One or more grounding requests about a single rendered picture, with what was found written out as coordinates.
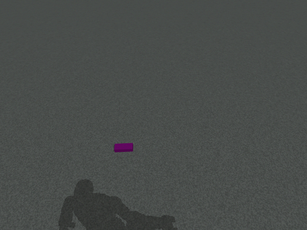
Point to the small box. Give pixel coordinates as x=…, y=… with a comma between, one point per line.
x=123, y=147

